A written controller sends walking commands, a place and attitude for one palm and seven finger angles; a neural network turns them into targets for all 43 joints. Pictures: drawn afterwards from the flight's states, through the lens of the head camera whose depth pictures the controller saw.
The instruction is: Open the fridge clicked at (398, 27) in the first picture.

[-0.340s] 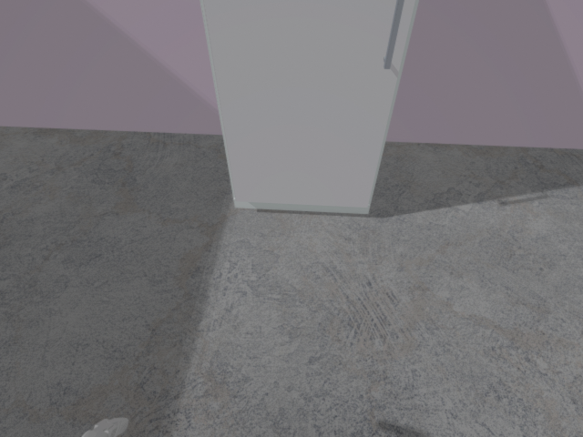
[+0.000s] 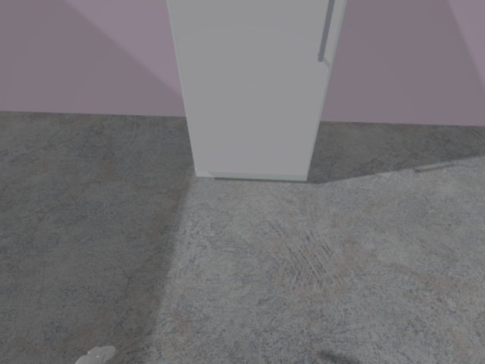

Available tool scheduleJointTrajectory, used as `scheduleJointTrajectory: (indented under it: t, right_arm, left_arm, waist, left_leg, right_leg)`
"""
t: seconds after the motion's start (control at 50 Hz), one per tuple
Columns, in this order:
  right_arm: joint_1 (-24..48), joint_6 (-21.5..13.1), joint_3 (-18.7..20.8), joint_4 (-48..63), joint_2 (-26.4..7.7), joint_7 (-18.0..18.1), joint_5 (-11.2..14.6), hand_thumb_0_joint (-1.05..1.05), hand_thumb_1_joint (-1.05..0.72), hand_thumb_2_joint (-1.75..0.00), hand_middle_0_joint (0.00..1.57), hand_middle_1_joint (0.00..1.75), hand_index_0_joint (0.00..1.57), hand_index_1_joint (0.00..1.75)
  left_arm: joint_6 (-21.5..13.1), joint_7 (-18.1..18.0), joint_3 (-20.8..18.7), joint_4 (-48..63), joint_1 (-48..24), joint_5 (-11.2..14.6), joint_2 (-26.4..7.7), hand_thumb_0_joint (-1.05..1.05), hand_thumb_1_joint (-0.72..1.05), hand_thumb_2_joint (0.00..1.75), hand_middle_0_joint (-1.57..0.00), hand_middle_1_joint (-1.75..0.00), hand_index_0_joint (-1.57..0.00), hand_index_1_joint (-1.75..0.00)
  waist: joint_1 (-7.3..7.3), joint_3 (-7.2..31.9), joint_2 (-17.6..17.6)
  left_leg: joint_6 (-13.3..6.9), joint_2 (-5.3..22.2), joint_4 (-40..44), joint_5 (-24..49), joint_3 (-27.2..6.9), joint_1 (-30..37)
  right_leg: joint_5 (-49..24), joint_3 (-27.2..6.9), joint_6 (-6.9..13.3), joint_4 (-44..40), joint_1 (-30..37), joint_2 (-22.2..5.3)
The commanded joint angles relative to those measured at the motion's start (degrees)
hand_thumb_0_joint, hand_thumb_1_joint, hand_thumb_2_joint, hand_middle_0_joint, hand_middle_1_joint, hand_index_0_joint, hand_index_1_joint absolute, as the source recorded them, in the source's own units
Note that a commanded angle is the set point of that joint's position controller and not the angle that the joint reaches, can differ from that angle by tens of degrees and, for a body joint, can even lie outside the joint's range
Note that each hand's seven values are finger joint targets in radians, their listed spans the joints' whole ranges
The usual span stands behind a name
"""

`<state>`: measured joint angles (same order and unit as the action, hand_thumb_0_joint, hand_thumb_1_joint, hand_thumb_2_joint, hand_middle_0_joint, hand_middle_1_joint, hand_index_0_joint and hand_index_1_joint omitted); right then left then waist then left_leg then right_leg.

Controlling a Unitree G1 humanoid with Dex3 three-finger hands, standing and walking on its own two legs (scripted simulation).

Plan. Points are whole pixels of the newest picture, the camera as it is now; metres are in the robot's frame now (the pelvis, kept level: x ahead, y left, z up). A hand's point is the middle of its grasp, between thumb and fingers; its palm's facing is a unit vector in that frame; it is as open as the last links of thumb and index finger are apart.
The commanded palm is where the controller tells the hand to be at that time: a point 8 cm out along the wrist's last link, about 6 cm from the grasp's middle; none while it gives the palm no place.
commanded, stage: stand and wait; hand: right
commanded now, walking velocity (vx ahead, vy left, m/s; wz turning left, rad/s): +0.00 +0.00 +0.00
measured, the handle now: (326, 20) +1.16 -0.23 +0.12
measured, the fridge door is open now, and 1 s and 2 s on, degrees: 0 0 0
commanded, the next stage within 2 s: look at it before walking up in 0.48 s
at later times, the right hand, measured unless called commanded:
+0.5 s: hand out of the picture +0.06 -0.24 -0.15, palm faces -0.04 +0.94 -0.34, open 7.4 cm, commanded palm none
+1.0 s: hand out of the picture +0.07 -0.23 -0.15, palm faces -0.04 +0.95 -0.33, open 7.4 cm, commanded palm none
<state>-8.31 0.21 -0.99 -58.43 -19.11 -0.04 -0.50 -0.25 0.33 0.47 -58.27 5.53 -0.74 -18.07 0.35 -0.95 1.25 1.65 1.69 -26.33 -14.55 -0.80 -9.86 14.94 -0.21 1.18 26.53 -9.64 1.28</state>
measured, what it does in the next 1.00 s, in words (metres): stands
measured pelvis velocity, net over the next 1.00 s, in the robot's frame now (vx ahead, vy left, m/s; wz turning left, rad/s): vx -0.01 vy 0.02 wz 0.01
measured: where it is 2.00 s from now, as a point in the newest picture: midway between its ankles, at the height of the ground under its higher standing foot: outside the picture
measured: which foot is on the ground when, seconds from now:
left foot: down 0.00-1.00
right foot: down 0.00-1.00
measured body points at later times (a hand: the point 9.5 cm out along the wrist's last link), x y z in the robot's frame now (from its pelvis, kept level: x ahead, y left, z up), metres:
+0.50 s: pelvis -0.01 +0.01 +0.00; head +0.00 +0.01 +0.45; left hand +0.06 +0.31 -0.13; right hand +0.06 -0.29 -0.13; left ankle +0.00 +0.14 -0.74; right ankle -0.01 -0.11 -0.74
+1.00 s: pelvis -0.01 +0.02 +0.01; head +0.00 +0.01 +0.45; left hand +0.07 +0.31 -0.12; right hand +0.07 -0.28 -0.13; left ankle +0.00 +0.14 -0.74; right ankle -0.01 -0.11 -0.74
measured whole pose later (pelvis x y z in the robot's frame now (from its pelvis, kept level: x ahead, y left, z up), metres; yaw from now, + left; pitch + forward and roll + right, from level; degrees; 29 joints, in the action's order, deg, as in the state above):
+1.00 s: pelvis -0.01 +0.02 +0.01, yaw +0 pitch -2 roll +0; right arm -8.0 -0.3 -0.8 -61.9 -19.7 -0.1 -0.4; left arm -0.3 0.3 0.5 -63.0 6.7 -0.4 -19.2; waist 0.0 -1.7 0.7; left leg 0.3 0.3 -22.4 -11.8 -0.6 -8.8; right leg 12.0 -0.4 -0.3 22.0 -8.2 -0.2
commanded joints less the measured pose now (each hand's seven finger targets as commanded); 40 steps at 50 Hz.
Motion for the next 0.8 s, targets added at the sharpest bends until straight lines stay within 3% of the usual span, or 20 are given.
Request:
scheduleJointTrajectory:
  t: [0.0,0.22,0.54,0.78]
  right_arm:
    - [2.9,-1.4,3.1,3.6,-11.7,0.8,-0.2,0.00,-0.90,-0.90,0.20,0.30,0.20,0.30]
    - [2.6,-1.3,2.9,1.3,-11.9,0.7,-0.1,0.00,-0.90,-0.90,0.20,0.30,0.20,0.30]
    - [2.9,-1.7,2.9,0.4,-12.2,0.8,-0.1,0.00,-0.90,-0.90,0.20,0.30,0.20,0.30]
    - [3.2,-1.7,2.9,0.5,-12.1,0.7,-0.2,0.00,-0.90,-0.90,0.20,0.30,0.20,0.30]
  left_arm:
    - [-1.7,-1.0,-3.2,3.1,-3.1,0.0,-12.5,0.00,0.90,0.90,-0.20,-0.30,-0.20,-0.30]
    - [-1.6,-0.9,-2.8,0.4,-1.9,0.2,-13.1,0.00,0.90,0.90,-0.20,-0.30,-0.20,-0.30]
    - [-1.6,-0.9,-2.7,-1.2,-1.5,0.3,-13.0,0.00,0.90,0.90,-0.20,-0.30,-0.20,-0.30]
    - [-1.5,-0.9,-2.6,-1.2,-2.0,0.2,-12.8,0.00,0.90,0.90,-0.20,-0.30,-0.20,-0.30]
  waist:
    - [-0.28,3.3,-1.9]
    - [-0.23,2.2,-1.6]
    - [-0.20,2.5,-0.3]
    - [-0.25,1.8,-1.1]
  left_leg:
    - [-3.3,4.8,4.2,8.9,-4.1,0.8]
    - [-3.3,4.8,6.0,5.8,-4.8,1.0]
    - [-3.5,5.2,7.1,7.7,-5.5,0.8]
    - [-3.4,5.1,7.8,7.7,-5.7,0.6]
  right_leg:
    - [-10.5,-5.7,1.3,-5.7,0.1,-7.1]
    - [-7.1,-6.3,1.1,-7.7,-0.5,-7.4]
    - [-9.0,-5.7,0.7,-7.5,0.9,-7.6]
    - [-9.0,-5.6,0.5,-8.2,1.2,-7.6]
